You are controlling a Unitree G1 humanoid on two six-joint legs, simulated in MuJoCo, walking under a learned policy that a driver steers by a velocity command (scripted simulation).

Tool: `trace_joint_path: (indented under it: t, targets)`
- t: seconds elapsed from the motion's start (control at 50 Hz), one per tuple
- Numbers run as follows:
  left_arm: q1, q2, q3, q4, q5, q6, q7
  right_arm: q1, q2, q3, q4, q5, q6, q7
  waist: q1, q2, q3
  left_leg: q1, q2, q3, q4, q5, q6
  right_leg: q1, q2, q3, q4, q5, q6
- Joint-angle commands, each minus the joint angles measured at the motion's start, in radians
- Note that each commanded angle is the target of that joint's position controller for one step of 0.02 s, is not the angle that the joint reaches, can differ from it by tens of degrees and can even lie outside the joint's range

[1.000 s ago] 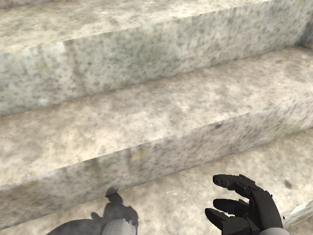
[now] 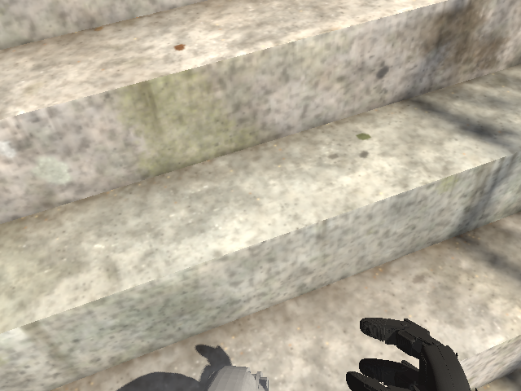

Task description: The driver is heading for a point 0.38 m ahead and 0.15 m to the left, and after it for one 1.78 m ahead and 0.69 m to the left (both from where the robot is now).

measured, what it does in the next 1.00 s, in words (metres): climbs, turning left: left foot 0.21 m higher, then right foot 0.20 m higher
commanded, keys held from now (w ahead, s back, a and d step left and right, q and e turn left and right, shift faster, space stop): w+q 0.58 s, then q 0.42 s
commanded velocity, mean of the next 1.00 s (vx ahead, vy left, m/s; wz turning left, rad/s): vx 0.39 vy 0.00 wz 0.54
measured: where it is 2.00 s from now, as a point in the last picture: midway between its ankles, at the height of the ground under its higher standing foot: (264, 387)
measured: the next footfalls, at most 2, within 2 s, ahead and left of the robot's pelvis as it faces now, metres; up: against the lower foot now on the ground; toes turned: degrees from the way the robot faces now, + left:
left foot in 0.18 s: +0.17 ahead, +0.05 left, +0.21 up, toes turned +4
right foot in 0.66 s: +0.50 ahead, -0.11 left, +0.41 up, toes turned +14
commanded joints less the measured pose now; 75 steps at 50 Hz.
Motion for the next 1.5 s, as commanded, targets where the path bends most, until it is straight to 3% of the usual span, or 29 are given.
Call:
trace_joint_path:
  t: [0.02,0.06,0.1,0.12,0.14,0.16,0.18,0.2,0.24,0.3,0.44,0.5,0.6,0.64,0.66,0.68,0.7,0.72,0.78,0.84,0.98,1.06,1.16,1.22,1.24,1.26,1.3,1.4,1.5]
  targets:
    - [-0.032,0.175,0.019,-0.056,-0.043,-0.031,0.032,-0.170,-0.066,0.011,-0.139,0.006,0.035,-0.024,-0.038,-0.128,0.150,0.121,0.057,0.168,-0.361,-0.135,0.003,-0.165,-0.198,-0.003,-0.420,0.618,-0.036]
    - [-0.112,0.168,0.010,-0.086,-0.092,-0.014,0.072,0.016,-0.078,0.019,-0.034,0.033,0.029,-0.022,-0.119,-0.147,-0.015,0.538,0.014,0.293,-0.724,-0.200,0.017,-0.113,-0.129,-0.149,-0.292,1.497,-0.081]
    - [-0.140,0.335,0.054,-0.136,-0.110,-0.037,0.092,0.312,-0.075,0.021,0.049,0.049,0.035,-0.046,-0.196,-0.330,-0.208,0.721,-0.014,0.277,-0.858,-0.359,0.025,0.099,-0.286,-0.097,0.023,2.280,-0.166]
    - [-0.079,0.296,0.056,-0.155,-0.134,-0.024,0.082,0.248,-0.125,0.011,0.071,0.035,0.019,-0.045,-0.112,-0.277,-0.272,0.764,-0.083,0.258,-1.014,-0.442,0.040,0.163,-0.272,-0.053,0.211,2.299,-0.168]
    - [-0.014,0.288,0.057,-0.185,-0.120,-0.028,0.061,0.215,-0.168,-0.003,0.076,0.020,0.030,-0.047,-0.058,-0.203,-0.348,0.961,-0.104,0.156,-1.095,-0.437,0.067,0.004,-0.235,-0.006,0.365,2.128,-0.154]
    - [-0.144,0.376,0.084,-0.250,-0.097,-0.046,0.029,0.356,-0.207,-0.032,0.079,0.002,0.058,-0.046,-0.163,-0.179,-0.400,1.055,-0.093,0.017,-1.276,-0.447,0.026,-0.043,-0.245,0.039,0.557,1.692,-0.207]
    - [-0.295,0.244,0.070,-0.312,-0.043,-0.038,-0.005,0.273,-0.298,-0.083,0.108,0.006,0.079,-0.039,-0.126,0.100,-0.327,1.075,-0.047,-0.231,-1.500,-0.433,0.080,-0.287,-0.063,0.075,0.900,0.552,-0.165]
    - [-0.386,0.105,0.033,-0.393,0.024,-0.023,-0.039,0.158,-0.322,-0.112,0.081,-0.043,0.093,-0.031,-0.089,0.045,-0.220,0.996,0.107,-0.750,-1.820,-0.645,0.182,-0.654,0.081,0.292,1.511,0.292,-0.096]
    - [-0.441,-0.023,-0.012,-0.545,0.074,-0.004,-0.034,0.170,-0.271,-0.100,0.148,-0.040,0.047,-0.043,-0.003,-0.007,0.015,0.769,0.202,-0.845,-1.951,-0.714,0.124,-0.944,0.097,0.320,1.897,0.279,-0.070]
    - [-0.354,-0.031,-0.049,-0.519,0.062,0.019,0.007,0.205,-0.143,-0.060,0.251,-0.024,-0.028,-0.021,0.085,-0.177,0.184,0.667,0.122,-0.526,-1.877,-0.413,0.048,-1.024,0.033,0.295,1.782,0.264,-0.056]
    - [-0.605,-0.060,-0.074,-0.596,0.033,0.050,0.049,0.480,-0.239,-0.091,0.307,-0.011,-0.089,-0.010,-0.067,0.029,0.079,1.035,0.198,-0.570,-1.970,-0.311,0.141,-1.407,-0.023,0.204,1.987,0.143,-0.040]
    - [-0.765,-0.057,-0.078,-0.672,0.040,0.039,0.039,0.531,-0.235,-0.101,0.297,-0.012,-0.101,-0.019,-0.107,-0.014,0.137,1.174,0.234,-0.586,-2.022,-0.306,0.130,-1.561,-0.060,0.240,1.944,0.000,-0.038]
    - [-0.890,-0.122,-0.111,-0.777,0.016,0.096,0.004,0.537,-0.270,-0.139,0.305,0.007,-0.054,-0.064,-0.130,0.083,0.022,1.025,0.251,-0.371,-2.324,0.316,0.126,-0.884,-0.067,0.092,1.225,-0.171,-0.084]
    - [-0.460,0.015,-0.025,-0.628,-0.049,0.096,0.035,0.433,-0.321,-0.152,0.214,0.021,-0.082,-0.040,0.057,0.109,-0.307,1.037,0.234,-0.273,-2.006,1.500,0.052,-0.228,0.068,0.055,1.001,-0.199,-0.121]
    - [-0.302,0.097,0.008,-0.599,-0.062,0.096,0.047,0.372,-0.417,-0.182,0.203,0.054,-0.115,-0.014,0.169,0.134,-0.421,1.152,0.240,-0.258,-1.809,1.623,0.021,-0.120,0.057,0.107,0.783,-0.115,-0.116]
    - [-0.226,0.179,0.044,-0.559,-0.041,0.089,0.051,0.314,-0.432,-0.192,0.175,0.053,-0.156,0.017,0.226,0.031,-0.497,1.095,0.200,-0.268,-1.555,1.396,-0.007,0.048,0.006,0.250,0.616,-0.143,-0.119]
    - [-0.173,0.285,0.073,-0.512,0.013,0.082,0.070,0.235,-0.300,-0.166,0.084,0.078,-0.146,0.052,0.229,-0.368,-0.502,0.659,-0.014,-0.204,-1.090,0.747,-0.091,0.249,-0.324,0.839,0.326,0.095,-0.281]
    - [-0.302,0.278,0.084,-0.556,-0.003,0.114,0.077,0.228,-0.290,-0.162,0.057,-0.024,-0.146,0.060,0.186,-0.404,-0.548,0.623,-0.065,-0.179,-0.469,0.066,-0.140,0.078,-0.407,1.142,0.098,0.140,-0.323]
    - [-0.514,0.057,0.035,-0.409,-0.026,0.119,0.077,0.208,-0.091,-0.090,-0.025,-0.097,-0.058,0.025,-0.059,-0.092,0.003,0.315,0.059,-0.163,-0.224,0.140,-0.083,-0.412,-0.322,0.702,0.210,-0.502,-0.184]
    - [-0.443,-0.009,0.017,-0.257,0.007,0.071,0.066,0.304,-0.068,-0.055,0.002,-0.048,0.003,0.001,-0.125,-0.035,0.162,0.274,0.052,-0.150,-0.236,0.133,-0.076,-0.523,-0.264,0.348,0.181,-0.138,-0.111]
    - [-0.430,0.185,0.073,-0.284,-0.004,-0.005,0.063,0.185,-0.209,-0.109,-0.024,-0.035,0.034,-0.018,-0.111,-0.072,0.029,0.403,0.143,-0.066,-0.604,0.203,-0.103,-0.242,-0.311,0.068,0.016,0.383,-0.143]
    - [-0.283,0.218,0.088,-0.290,0.007,0.010,0.076,0.043,-0.174,-0.110,-0.072,-0.040,0.031,-0.016,0.001,-0.148,-0.004,0.241,0.177,-0.069,-0.573,-0.010,-0.105,0.093,-0.363,0.054,-0.007,0.401,-0.160]
    - [-0.292,0.273,0.092,-0.357,-0.001,0.067,0.092,0.081,-0.134,-0.069,-0.057,0.004,0.018,0.027,0.035,-0.233,-0.019,0.718,0.204,0.104,-1.489,-0.083,-0.118,0.063,-0.330,-0.041,-0.041,0.466,-0.107]
    - [-0.225,0.237,0.084,-0.306,-0.059,0.111,0.052,0.283,-0.198,-0.097,0.039,-0.027,-0.037,0.020,-0.035,-0.101,-0.097,1.043,0.086,0.170,-1.956,0.236,-0.096,0.113,-0.211,-0.076,0.310,0.644,-0.037]
    - [-0.238,0.203,0.079,-0.323,-0.062,0.117,0.048,0.329,-0.235,-0.108,0.044,-0.054,-0.049,0.031,-0.061,-0.073,-0.093,1.210,0.197,0.041,-1.943,0.541,-0.100,-0.106,-0.188,-0.043,0.481,0.206,-0.011]
    - [-0.217,0.107,0.050,-0.391,-0.063,0.119,0.041,0.389,-0.306,-0.115,0.063,-0.063,-0.036,0.028,-0.045,0.176,-0.206,1.513,0.434,-0.197,-1.731,1.381,0.001,-0.424,-0.134,-0.004,0.676,-0.178,0.061]
    - [-0.251,0.085,0.036,-0.358,-0.075,0.149,0.030,0.348,-0.246,-0.083,0.010,-0.047,-0.017,-0.009,-0.077,0.081,-0.261,1.263,0.518,-0.259,-1.910,1.032,0.153,-0.361,-0.095,0.139,0.998,-0.180,0.128]
    - [-0.289,0.107,0.050,-0.356,-0.014,0.171,0.045,0.161,-0.224,-0.052,-0.015,-0.017,-0.036,-0.024,0.038,-0.022,-0.039,1.032,0.377,-0.052,-1.934,0.698,0.080,-0.380,-0.039,0.206,1.120,-0.055,0.078]
    - [-0.283,0.084,0.024,-0.345,-0.020,0.187,0.077,0.232,-0.174,-0.048,0.016,-0.020,-0.019,-0.045,0.013,0.235,-0.024,1.111,0.341,-0.042,-1.958,0.585,0.039,-0.185,0.008,0.151,0.377,-0.272,0.014]
Velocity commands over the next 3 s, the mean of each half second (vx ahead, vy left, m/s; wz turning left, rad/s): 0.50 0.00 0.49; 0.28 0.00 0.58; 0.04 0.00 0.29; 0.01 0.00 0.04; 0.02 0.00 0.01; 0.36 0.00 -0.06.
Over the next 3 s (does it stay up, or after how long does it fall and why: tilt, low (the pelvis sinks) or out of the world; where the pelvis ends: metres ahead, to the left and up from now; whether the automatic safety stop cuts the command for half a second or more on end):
stays up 0.45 0.26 0.46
